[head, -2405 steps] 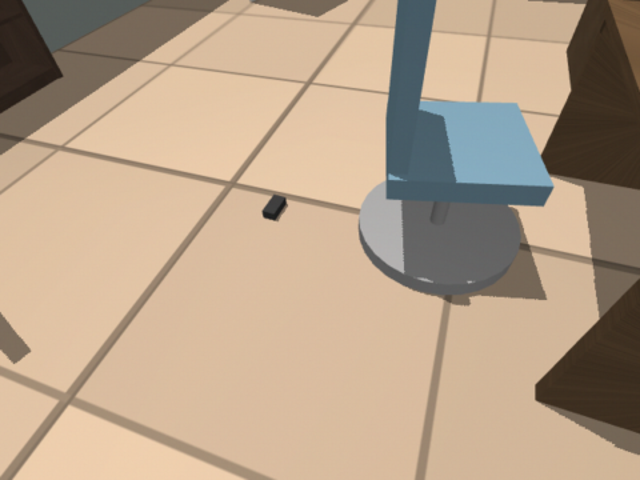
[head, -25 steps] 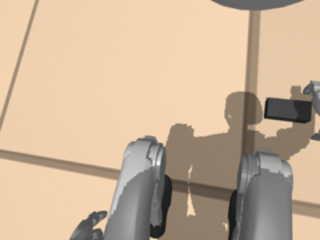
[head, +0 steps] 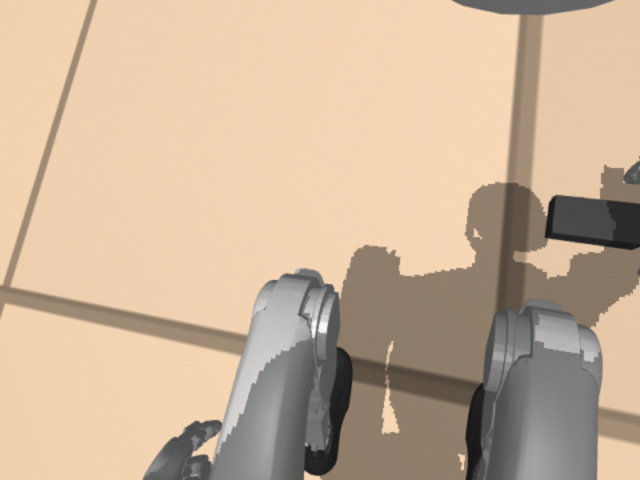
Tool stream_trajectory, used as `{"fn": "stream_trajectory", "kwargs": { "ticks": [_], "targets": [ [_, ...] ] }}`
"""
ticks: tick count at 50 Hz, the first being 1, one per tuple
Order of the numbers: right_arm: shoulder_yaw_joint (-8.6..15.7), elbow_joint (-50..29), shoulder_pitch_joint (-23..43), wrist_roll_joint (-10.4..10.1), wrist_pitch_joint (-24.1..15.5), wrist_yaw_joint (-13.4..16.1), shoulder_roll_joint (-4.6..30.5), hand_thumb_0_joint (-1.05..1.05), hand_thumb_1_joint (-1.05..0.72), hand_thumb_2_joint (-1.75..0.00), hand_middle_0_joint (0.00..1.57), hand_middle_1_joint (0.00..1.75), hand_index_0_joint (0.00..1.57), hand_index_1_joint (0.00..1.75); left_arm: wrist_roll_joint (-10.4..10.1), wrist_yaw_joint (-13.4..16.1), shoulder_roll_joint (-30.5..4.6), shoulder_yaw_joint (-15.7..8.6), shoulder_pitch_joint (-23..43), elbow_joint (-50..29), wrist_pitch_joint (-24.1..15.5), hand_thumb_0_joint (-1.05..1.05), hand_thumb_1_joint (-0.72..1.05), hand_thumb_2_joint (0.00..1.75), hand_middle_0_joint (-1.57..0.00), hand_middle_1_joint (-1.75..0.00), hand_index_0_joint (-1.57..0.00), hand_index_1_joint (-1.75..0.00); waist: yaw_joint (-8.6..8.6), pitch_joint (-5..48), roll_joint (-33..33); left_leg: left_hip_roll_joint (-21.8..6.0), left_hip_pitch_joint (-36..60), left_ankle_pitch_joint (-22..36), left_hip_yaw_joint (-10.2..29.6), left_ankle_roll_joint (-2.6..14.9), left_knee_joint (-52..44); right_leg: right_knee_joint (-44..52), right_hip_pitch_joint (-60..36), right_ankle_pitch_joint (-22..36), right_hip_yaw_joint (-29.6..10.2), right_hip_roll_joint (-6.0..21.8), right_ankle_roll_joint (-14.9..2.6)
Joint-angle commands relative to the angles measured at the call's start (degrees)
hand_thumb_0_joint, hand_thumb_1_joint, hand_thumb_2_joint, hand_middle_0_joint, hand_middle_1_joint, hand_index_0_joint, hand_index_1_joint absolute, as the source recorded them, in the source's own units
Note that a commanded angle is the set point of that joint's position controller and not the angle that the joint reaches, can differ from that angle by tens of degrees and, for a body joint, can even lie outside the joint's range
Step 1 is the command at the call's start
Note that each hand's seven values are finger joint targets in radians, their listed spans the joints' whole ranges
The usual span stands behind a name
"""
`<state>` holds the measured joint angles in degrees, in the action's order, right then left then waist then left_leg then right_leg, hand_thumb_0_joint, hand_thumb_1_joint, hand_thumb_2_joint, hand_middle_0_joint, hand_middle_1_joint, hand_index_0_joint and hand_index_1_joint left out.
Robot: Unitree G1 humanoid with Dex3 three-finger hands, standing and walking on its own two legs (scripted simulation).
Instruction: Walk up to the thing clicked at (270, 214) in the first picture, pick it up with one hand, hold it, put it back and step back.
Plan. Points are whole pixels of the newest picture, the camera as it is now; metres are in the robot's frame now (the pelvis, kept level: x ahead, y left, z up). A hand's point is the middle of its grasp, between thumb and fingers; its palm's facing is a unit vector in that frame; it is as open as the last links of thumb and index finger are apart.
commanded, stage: rise first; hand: right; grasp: from above
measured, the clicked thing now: (593, 222) +0.46 -0.29 -0.30
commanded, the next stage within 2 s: approach in 1.28 s
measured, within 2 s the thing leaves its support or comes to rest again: neither
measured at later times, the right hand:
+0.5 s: hand out of the picture +0.42 -0.32 -0.17, palm faces -0.46 +0.09 -0.88, open 12.4 cm
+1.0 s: hand out of the picture +0.42 -0.32 -0.18, palm faces -0.46 +0.09 -0.88, open 11.8 cm
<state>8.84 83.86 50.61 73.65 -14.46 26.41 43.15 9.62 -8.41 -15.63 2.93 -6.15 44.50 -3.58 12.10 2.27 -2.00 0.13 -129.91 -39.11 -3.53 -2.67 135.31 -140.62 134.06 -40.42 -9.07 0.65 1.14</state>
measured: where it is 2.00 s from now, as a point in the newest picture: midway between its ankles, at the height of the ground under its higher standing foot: (400, 452)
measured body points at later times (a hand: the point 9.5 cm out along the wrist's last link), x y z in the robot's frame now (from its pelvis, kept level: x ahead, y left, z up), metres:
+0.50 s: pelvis +0.00 +0.00 +0.00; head +0.24 -0.08 +0.38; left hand +0.07 +0.27 -0.10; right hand +0.44 -0.32 -0.12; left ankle +0.10 +0.13 -0.28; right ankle +0.07 -0.13 -0.28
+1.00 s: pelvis +0.00 +0.00 +0.00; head +0.23 -0.08 +0.38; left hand +0.06 +0.27 -0.10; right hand +0.44 -0.32 -0.13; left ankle +0.10 +0.13 -0.28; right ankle +0.07 -0.13 -0.28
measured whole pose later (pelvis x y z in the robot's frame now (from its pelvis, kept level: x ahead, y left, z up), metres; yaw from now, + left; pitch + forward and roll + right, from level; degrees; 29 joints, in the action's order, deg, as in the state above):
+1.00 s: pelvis +0.00 +0.00 +0.00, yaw +0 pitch +33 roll +8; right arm 7.8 84.7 50.8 73.3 -14.1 25.3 43.7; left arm 9.8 -8.8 -15.7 3.9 -6.9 44.6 -4.4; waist 12.8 2.3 -1.5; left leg 0.0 -129.7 -38.3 -3.6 -2.7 134.9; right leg -140.3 134.2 -39.4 -9.2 0.3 1.1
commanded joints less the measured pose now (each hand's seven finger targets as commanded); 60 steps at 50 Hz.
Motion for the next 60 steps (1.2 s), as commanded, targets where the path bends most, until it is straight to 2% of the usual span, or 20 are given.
{"fn": "stream_trajectory", "kwargs": {
  "ticks": [1,2,6,8,9,12,21,23,27,31,33,35,38,41,45,50,51,54,56,60],
  "targets": [
    [1.3,-6.9,16.0,-1.1,-0.2,2.4,15.5,0.0,0.32,-0.83,0.31,0.78,0.29,0.8,0.3,0.5,-14.4,-4.5,-11.4,-0.6,-0.6,0.0,0.9,0.9,-0.2,-0.3,-0.2,-0.3,-0.13,37.3,17.5,2.0,17.2,10.9,-5.6,4.49,-12.9,14.7,-29.6,10.1,6.6,-0.9,-2.51],
    [1.5,-5.6,15.6,-0.9,0.1,2.3,15.9,0.0,0.32,-0.83,0.31,0.78,0.3,0.79,0.5,0.5,-14.6,-4.2,-11.6,-0.5,-0.6,0.0,0.9,0.9,-0.2,-0.3,-0.2,-0.3,0.54,36.2,17.3,1.9,17.3,11.1,-5.6,4.33,-12.9,14.3,-29.0,10.1,6.7,-1.0,-2.64],
    [1.4,-7.3,15.1,-1.2,0.4,1.9,15.8,0.0,0.31,-0.82,0.32,0.77,0.3,0.79,0.5,0.4,-14.6,-4.2,-11.7,-0.6,-0.7,0.0,0.9,0.9,-0.2,-0.3,-0.2,-0.3,-0.23,37.9,18.6,1.9,17.8,12.1,-5.8,4.39,-12.5,14.6,-30.8,11.3,6.7,-0.9,-2.41],
    [2.7,-9.2,14.8,-1.4,0.3,1.9,17.1,0.0,0.29,-0.8,0.33,0.77,0.31,0.78,0.6,0.2,-15.0,-4.3,-12.1,-0.9,-0.4,0.0,0.9,0.9,-0.2,-0.3,-0.2,-0.3,-0.53,39.8,20.2,1.7,18.6,13.2,-6.0,4.33,-11.9,15.0,-31.6,12.7,6.5,-1.0,-2.21],
    [1.6,-8.8,13.7,-1.6,0.5,1.5,16.0,0.0,0.29,-0.8,0.33,0.77,0.32,0.78,0.3,0.2,-14.7,-4.4,-11.7,-0.8,-0.4,0.0,0.9,0.9,-0.2,-0.3,-0.2,-0.3,-0.75,39.7,19.8,1.9,18.4,13.7,-5.9,4.57,-11.8,14.9,-31.8,13.1,6.5,-0.9,-2.13],
    [1.6,-7.7,15.1,-1.9,0.7,0.9,16.2,0.0,0.28,-0.79,0.35,0.75,0.34,0.76,0.3,0.0,-15.0,-4.5,-12.0,-1.2,-0.3,0.0,0.9,0.9,-0.2,-0.3,-0.2,-0.3,0.6,36.3,18.5,1.7,16.8,11.8,-6.1,4.55,-12.3,15.3,-29.6,10.9,6.2,-0.9,-2.32],
    [1.2,-11.3,13.7,-2.4,0.0,0.1,15.0,0.0,0.24,-0.76,0.37,0.73,0.36,0.74,-0.5,0.1,-14.6,-4.9,-12.3,-1.0,0.0,0.0,0.9,0.9,-0.2,-0.3,-0.2,-0.3,-0.89,39.7,18.2,1.7,18.9,14.0,-5.5,4.5,-13.1,15.2,-31.6,13.1,6.6,-1.0,-2.27],
    [-0.1,-9.0,14.3,-2.4,-0.2,0.0,13.5,0.0,0.24,-0.76,0.38,0.72,0.37,0.73,-0.5,-0.1,-14.5,-4.7,-12.6,-1.0,-0.1,0.0,0.9,0.9,-0.2,-0.3,-0.2,-0.3,0.72,36.7,15.7,1.8,19.2,13.7,-5.3,4.19,-14.1,14.3,-28.7,11.8,6.8,-0.9,-2.75],
    [1.1,-8.2,13.8,-2.2,-0.7,0.2,15.1,0.0,0.23,-0.75,0.4,0.7,0.38,0.72,-0.3,0.2,-14.4,-4.4,-12.3,-1.0,-0.1,0.0,0.9,0.9,-0.2,-0.3,-0.2,-0.3,-0.32,37.1,15.2,1.8,20.2,12.0,-5.1,4.18,-14.4,14.6,-27.8,10.6,7.0,-1.1,-2.8],
    [-0.5,-6.2,15.2,-1.3,-0.8,0.6,13.8,0.0,0.22,-0.75,0.39,0.72,0.38,0.73,0.0,0.1,-14.3,-4.0,-11.8,-0.8,-0.5,0.0,0.9,0.9,-0.2,-0.3,-0.2,-0.3,0.86,34.9,15.3,2.1,18.1,10.7,-5.7,4.38,-13.9,14.9,-27.8,9.4,6.6,-1.1,-2.65],
    [1.4,-7.8,16.6,-1.1,-0.9,1.2,16.1,0.0,0.21,-0.74,0.4,0.7,0.39,0.71,-0.1,0.3,-14.8,-4.1,-11.9,-0.8,-0.5,0.0,0.9,0.9,-0.2,-0.3,-0.2,-0.3,0.16,37.6,16.4,1.8,18.5,11.5,-5.7,4.34,-13.6,14.9,-29.8,10.5,6.5,-1.1,-2.55],
    [1.2,-7.8,16.0,-0.9,-0.8,1.5,16.2,0.0,0.19,-0.72,0.42,0.69,0.41,0.7,0.1,0.2,-14.7,-4.0,-11.3,-0.9,-0.5,0.0,0.9,0.9,-0.2,-0.3,-0.2,-0.3,-0.38,38.0,18.8,1.9,18.4,11.1,-5.5,4.55,-13.4,15.4,-30.0,10.1,6.9,-1.2,-2.32],
    [0.6,-7.4,16.7,-0.6,-0.4,2.0,15.2,0.0,0.2,-0.72,0.41,0.69,0.4,0.7,0.1,0.3,-14.6,-4.0,-10.9,-0.9,-0.7,0.0,0.9,0.9,-0.2,-0.3,-0.2,-0.3,0.48,36.4,19.2,1.8,16.0,9.3,-6.0,4.58,-13.1,15.9,-30.1,8.2,6.6,-1.2,-2.26],
    [1.0,-7.1,16.7,-0.7,-0.1,2.0,15.9,0.0,0.17,-0.69,0.43,0.69,0.43,0.69,0.2,0.4,-14.8,-4.0,-10.7,-1.0,-0.7,0.0,0.9,0.9,-0.2,-0.3,-0.2,-0.3,0.14,37.2,18.3,1.9,16.8,10.1,-5.6,4.55,-13.5,15.5,-29.4,8.9,6.9,-1.3,-2.41],
    [-0.8,-4.1,15.8,-1.2,0.4,1.3,13.7,0.0,0.17,-0.7,0.42,0.7,0.42,0.7,0.3,0.2,-14.8,-3.9,-11.1,-0.6,-1.2,0.0,0.9,0.9,-0.2,-0.3,-0.2,-0.3,1.35,33.6,16.5,1.8,15.5,8.9,-6.0,4.45,-13.8,15.6,-27.9,7.4,6.6,-1.3,-2.57],
    [1.0,-8.8,15.0,-1.9,-0.1,1.4,16.1,0.0,0.16,-0.68,0.43,0.7,0.43,0.69,0.1,0.0,-14.6,-3.9,-11.5,-0.5,-1.3,0.0,0.91,0.9,-0.2,-0.3,-0.2,-0.3,-0.7,39.2,18.2,1.8,19.0,12.5,-5.4,4.52,-12.9,15.0,-30.2,11.4,7.0,-1.3,-2.35],
    [0.4,-6.7,14.0,-1.6,0.0,1.2,15.2,0.0,0.16,-0.68,0.43,0.69,0.43,0.69,0.1,-0.1,-14.4,-4.0,-11.7,-0.4,-1.4,0.0,0.9,0.9,-0.2,-0.3,-0.2,-0.3,0.34,37.9,17.2,1.8,18.8,12.7,-5.4,4.38,-12.8,14.3,-29.7,11.3,7.0,-1.2,-2.45],
    [1.5,-7.4,16.0,-1.5,-0.4,1.2,16.8,0.0,0.15,-0.67,0.43,0.69,0.44,0.69,0.3,0.0,-14.9,-4.0,-11.8,-0.7,-1.2,0.0,0.91,0.9,-0.2,-0.3,-0.2,-0.3,0.56,37.9,17.3,1.8,18.4,12.0,-5.5,4.34,-13.0,14.4,-28.7,10.6,6.7,-1.2,-2.52],
    [0.2,-6.0,15.5,-1.5,-0.4,1.1,14.7,0.0,0.16,-0.68,0.43,0.68,0.43,0.68,0.4,-0.2,-14.6,-3.9,-11.8,-0.4,-1.4,0.0,0.9,0.9,-0.2,-0.3,-0.2,-0.3,1.07,36.1,17.4,1.8,17.4,11.5,-5.7,4.38,-13.1,14.6,-28.8,10.0,6.7,-1.2,-2.46],
    [0.6,-7.4,15.9,-1.5,-0.9,1.2,15.7,0.0,0.15,-0.68,0.45,0.65,0.44,0.66,0.4,-0.2,-15.0,-3.9,-11.6,-0.6,-1.5,0.0,0.9,0.9,-0.2,-0.3,-0.2,-0.3,0.13,37.4,18.7,1.8,16.9,10.6,-6.0,4.56,-12.9,15.1,-29.8,9.5,6.5,-1.2,-2.23]
  ]
}}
